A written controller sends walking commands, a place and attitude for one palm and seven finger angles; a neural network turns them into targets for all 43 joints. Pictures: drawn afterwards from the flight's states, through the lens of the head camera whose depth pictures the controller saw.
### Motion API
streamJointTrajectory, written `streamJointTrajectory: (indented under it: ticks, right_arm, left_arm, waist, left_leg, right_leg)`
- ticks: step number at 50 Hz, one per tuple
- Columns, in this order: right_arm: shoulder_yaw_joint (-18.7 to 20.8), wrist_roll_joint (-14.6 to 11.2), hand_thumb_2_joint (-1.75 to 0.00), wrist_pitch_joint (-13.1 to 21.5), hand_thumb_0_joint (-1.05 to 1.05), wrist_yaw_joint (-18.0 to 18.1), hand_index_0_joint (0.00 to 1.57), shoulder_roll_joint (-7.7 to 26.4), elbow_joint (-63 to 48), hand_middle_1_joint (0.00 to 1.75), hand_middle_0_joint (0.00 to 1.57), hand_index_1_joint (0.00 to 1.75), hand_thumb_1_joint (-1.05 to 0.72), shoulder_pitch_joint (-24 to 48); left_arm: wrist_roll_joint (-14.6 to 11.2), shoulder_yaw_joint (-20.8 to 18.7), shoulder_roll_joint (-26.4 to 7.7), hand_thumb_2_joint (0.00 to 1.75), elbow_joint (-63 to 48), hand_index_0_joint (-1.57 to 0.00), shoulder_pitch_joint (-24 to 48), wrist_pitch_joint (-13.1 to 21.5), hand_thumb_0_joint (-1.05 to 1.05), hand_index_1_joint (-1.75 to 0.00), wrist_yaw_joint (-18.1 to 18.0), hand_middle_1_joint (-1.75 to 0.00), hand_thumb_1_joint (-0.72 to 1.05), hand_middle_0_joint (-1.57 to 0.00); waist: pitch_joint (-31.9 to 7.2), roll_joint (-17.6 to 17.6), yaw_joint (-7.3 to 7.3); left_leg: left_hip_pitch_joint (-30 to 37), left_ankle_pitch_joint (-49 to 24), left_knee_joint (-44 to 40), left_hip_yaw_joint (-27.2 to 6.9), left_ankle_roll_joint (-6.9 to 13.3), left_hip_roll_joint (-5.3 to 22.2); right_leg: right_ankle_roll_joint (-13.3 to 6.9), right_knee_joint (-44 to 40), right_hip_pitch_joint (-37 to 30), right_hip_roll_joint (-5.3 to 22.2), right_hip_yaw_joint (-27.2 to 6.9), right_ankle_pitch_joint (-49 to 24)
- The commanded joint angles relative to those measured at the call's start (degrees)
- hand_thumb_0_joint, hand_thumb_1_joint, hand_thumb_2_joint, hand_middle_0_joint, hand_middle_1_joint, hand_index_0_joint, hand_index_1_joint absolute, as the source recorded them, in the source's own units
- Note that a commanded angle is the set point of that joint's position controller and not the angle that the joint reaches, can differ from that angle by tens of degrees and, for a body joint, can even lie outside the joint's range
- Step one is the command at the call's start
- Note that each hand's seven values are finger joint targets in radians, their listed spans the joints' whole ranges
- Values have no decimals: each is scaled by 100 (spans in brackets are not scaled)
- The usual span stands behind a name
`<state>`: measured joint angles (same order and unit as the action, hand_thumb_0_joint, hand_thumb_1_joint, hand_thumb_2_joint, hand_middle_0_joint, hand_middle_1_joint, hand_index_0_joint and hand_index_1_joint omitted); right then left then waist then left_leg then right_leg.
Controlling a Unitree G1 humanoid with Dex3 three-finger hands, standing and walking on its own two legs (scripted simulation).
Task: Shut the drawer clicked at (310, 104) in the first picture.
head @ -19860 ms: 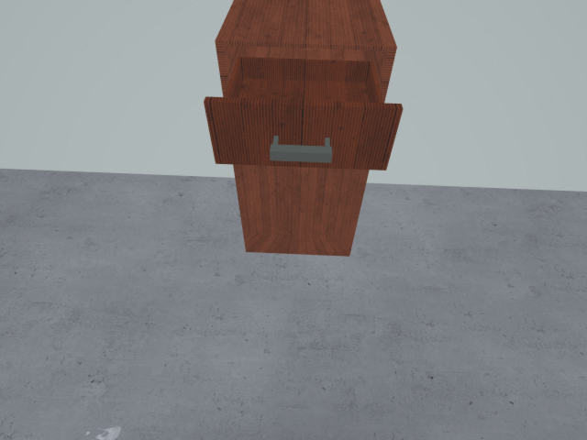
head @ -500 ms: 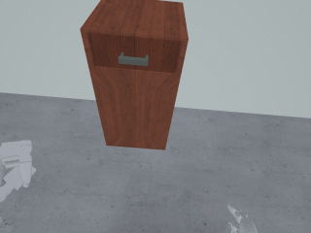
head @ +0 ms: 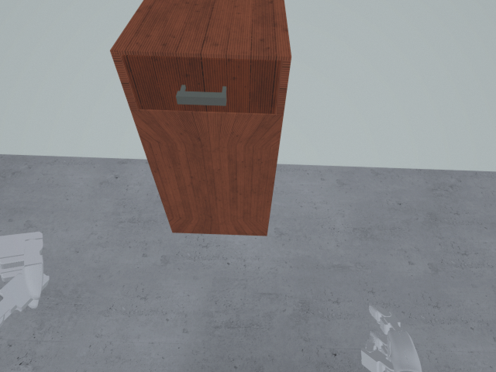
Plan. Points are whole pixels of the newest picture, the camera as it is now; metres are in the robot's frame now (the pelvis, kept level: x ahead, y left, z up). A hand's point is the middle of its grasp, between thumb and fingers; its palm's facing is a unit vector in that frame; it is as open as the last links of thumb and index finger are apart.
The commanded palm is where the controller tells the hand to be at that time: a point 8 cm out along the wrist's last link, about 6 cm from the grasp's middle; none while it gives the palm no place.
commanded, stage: stop stepping back and stand still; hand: left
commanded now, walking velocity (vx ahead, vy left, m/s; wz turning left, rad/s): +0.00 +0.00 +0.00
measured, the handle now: (202, 93) +0.76 +0.17 +0.01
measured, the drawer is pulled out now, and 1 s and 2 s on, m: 0.00 0.00 0.00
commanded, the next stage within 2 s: let the arm hang, fingers relaxed in 0.08 s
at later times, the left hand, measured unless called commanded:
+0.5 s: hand out of the picture +0.04 +0.19 -0.18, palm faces +0.01 -0.98 -0.20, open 3.2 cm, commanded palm none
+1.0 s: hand out of the picture -0.06 +0.17 -0.17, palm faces +0.05 -0.98 -0.19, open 7.1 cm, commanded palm none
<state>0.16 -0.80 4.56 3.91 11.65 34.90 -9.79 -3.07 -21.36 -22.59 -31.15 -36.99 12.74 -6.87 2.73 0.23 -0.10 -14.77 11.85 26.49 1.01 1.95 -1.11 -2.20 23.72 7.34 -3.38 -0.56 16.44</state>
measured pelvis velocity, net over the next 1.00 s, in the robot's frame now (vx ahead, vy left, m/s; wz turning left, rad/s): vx -0.02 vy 0.01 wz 0.03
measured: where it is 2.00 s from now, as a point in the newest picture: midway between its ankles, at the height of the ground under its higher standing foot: outside the picture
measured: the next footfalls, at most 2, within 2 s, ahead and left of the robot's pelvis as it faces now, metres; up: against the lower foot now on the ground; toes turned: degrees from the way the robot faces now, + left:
none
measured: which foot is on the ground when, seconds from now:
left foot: down 0.00-1.00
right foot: down 0.00-1.00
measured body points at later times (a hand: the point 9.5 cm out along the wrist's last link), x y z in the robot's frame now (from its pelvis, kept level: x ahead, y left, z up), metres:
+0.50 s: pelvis -0.02 +0.00 -0.01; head +0.00 +0.03 +0.44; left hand +0.04 +0.24 -0.16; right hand +0.05 -0.25 -0.14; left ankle +0.02 +0.10 -0.74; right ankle -0.04 -0.09 -0.74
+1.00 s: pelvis -0.02 +0.01 +0.00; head -0.01 +0.00 +0.45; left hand -0.06 +0.22 -0.16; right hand -0.03 -0.21 -0.16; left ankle +0.02 +0.10 -0.74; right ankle -0.04 -0.09 -0.74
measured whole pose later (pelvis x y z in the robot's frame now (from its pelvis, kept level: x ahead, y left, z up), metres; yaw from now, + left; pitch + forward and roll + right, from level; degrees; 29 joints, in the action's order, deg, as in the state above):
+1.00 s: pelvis -0.02 +0.01 +0.00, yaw +2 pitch -2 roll +0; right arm 0.3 0.7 -0.8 2.3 7.6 64.5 -15.7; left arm 0.2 0.4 -7.7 65.4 -18.5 -0.2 -2.1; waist 3.0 0.8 0.6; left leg -13.5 7.8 22.9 -0.3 2.6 -2.7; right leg -1.9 23.6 7.2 -1.9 1.0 14.8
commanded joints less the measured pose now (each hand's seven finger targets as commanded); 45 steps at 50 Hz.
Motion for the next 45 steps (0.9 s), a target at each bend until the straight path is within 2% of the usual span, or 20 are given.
streamJointTrajectory:
  ticks: [1,6,7,8,9,10,11,13,15,16,17,19,21,23,26,27,29,35,39,45]
  right_arm:
    - [236,-22,-90,275,0,35,20,687,-919,30,20,30,-90,400]
    - [228,0,-90,274,0,35,20,683,-970,30,20,30,-90,406]
    - [239,2,-90,278,0,42,20,688,-980,30,20,30,-90,426]
    - [223,1,-90,271,0,42,20,655,-989,30,20,30,-90,411]
    - [546,-18,-90,528,0,-452,20,1774,521,30,20,30,-90,569]
    - [538,-56,-90,157,0,-459,20,1380,459,30,20,30,-90,16]
    - [481,-39,-90,58,0,-440,20,1278,366,30,20,30,-90,-20]
    - [385,77,-90,-29,0,-417,20,1186,401,30,20,30,-90,-53]
    - [352,143,-90,-102,0,-382,20,1213,447,30,20,30,-90,25]
    - [354,160,-90,-146,0,-364,20,1243,534,30,20,30,-90,75]
    - [336,176,-90,-203,0,-362,20,1198,613,30,20,30,-90,76]
    - [254,210,-90,-305,0,-335,20,1077,844,30,20,30,-90,71]
    - [166,227,-90,-357,0,-313,20,947,1073,30,20,30,-90,83]
    - [110,207,-90,-395,0,-286,20,822,1298,30,20,30,-90,16]
    - [92,189,-90,-428,0,-231,20,652,1662,30,20,30,-90,-213]
    - [95,171,-90,-433,0,-217,20,653,1745,30,20,30,-90,-271]
    - [111,171,-90,-462,0,-192,20,562,1929,30,20,30,-90,-423]
    - [134,131,-90,-466,0,-152,20,531,2385,30,20,30,-90,-799]
    - [124,134,-90,-473,0,-142,20,419,2595,30,20,30,-90,-893]
    - [127,146,-90,-468,0,-138,20,266,2775,30,20,30,-90,-986]
  left_arm:
    - [6,-499,-779,90,-1097,-140,132,333,0,-160,-87,-160,90,-140]
    - [23,-568,-868,90,-1291,-140,98,376,0,-160,-108,-160,90,-140]
    - [24,-671,-977,90,-1300,-140,70,372,0,-160,-117,-160,90,-140]
    - [8,-645,-913,90,-1266,-140,27,380,0,-160,-112,-160,90,-140]
    - [545,1543,-281,90,3804,-140,920,-506,0,-160,652,-160,90,-140]
    - [462,1361,-116,90,3893,-136,900,-963,0,-156,688,-156,90,-136]
    - [469,1428,35,90,3858,-132,863,-1085,0,-151,693,-151,90,-132]
    - [490,1561,102,90,4326,-124,1243,-1101,0,-143,681,-143,90,-124]
    - [504,1607,-15,90,4912,-116,1657,-1126,0,-134,657,-134,90,-116]
    - [495,1629,-58,90,5257,-112,1866,-1140,0,-130,645,-130,90,-112]
    - [481,1674,-72,90,5601,-108,2039,-1181,0,-125,628,-125,90,-108]
    - [431,1761,13,90,6254,-100,2190,-1253,0,-117,588,-117,90,-100]
    - [399,1838,104,90,6862,-92,2146,-1299,0,-108,563,-108,90,-92]
    - [377,1902,181,90,7422,-84,2005,-1310,0,-99,561,-99,90,-84]
    - [339,1944,351,90,8122,-72,1829,-1275,0,-86,564,-86,90,-72]
    - [344,1951,333,90,8298,-68,1778,-1262,0,-82,561,-82,90,-68]
    - [352,1957,467,90,8596,-60,1749,-1264,0,-73,567,-73,90,-60]
    - [338,2066,670,90,9214,-36,1634,-1231,0,-47,540,-47,90,-36]
    - [340,2092,778,90,9456,-20,1485,-1239,0,-30,507,-30,90,-20]
    - [345,2092,909,90,9593,-20,1364,-1225,0,-30,473,-30,90,-20]
  waist:
    - [-725,27,12]
    - [-711,314,-3]
    - [-724,306,-9]
    - [-704,299,-4]
    - [-501,256,213]
    - [-1018,180,166]
    - [-888,276,161]
    - [-949,-457,67]
    - [-808,-1255,40]
    - [-711,-1415,55]
    - [-574,-1242,84]
    - [-305,-513,80]
    - [-171,395,3]
    - [-132,703,-38]
    - [-317,1071,-23]
    - [-361,984,-30]
    - [-342,897,16]
    - [-62,11,93]
    - [203,-91,78]
    - [270,-105,70]
  left_leg:
    - [750,-1338,-147,-472,95,474]
    - [644,-1274,-215,-522,82,460]
    - [621,-1283,-236,-553,72,464]
    - [631,-1316,-233,-538,71,472]
    - [298,-2230,865,-706,107,691]
    - [555,-1991,765,-682,45,677]
    - [453,-1530,726,-714,68,713]
    - [-4,-1260,578,-1056,254,790]
    - [-199,-1344,628,-1061,263,644]
    - [-119,-1372,658,-954,213,540]
    - [-64,-1318,602,-914,168,480]
    - [-12,-1285,245,-980,176,512]
    - [-115,-1064,-187,-1153,217,588]
    - [-177,-600,-417,-1246,227,598]
    - [40,-187,-550,-1175,178,559]
    - [144,-275,-515,-1179,186,572]
    - [175,113,-655,-1221,176,578]
    - [454,-38,-762,-1207,189,663]
    - [385,157,-909,-1202,200,661]
    - [355,204,-939,-1097,181,610]
  right_leg:
    - [215,-409,269,715,-584,-1779]
    - [165,-418,185,683,-566,-1542]
    - [156,-416,146,687,-550,-1543]
    - [149,-420,165,681,-550,-1546]
    - [-46,621,979,1154,-121,-2284]
    - [-53,511,933,1045,-403,-1760]
    - [-7,521,1095,992,-326,-1143]
    - [-41,626,898,856,-299,-662]
    - [-138,479,619,917,-466,-1160]
    - [-210,388,649,1000,-559,-1437]
    - [-279,352,742,1049,-596,-1390]
    - [-216,260,741,930,-581,-1006]
    - [-118,154,513,785,-535,-432]
    - [-101,-45,337,735,-512,-55]
    - [-167,-288,192,758,-541,-15]
    - [-163,-362,156,763,-519,-105]
    - [-185,-482,191,749,-474,80]
    - [-171,-642,485,731,-413,44]
    - [-157,-653,615,719,-415,173]
    - [-151,-637,681,730,-453,224]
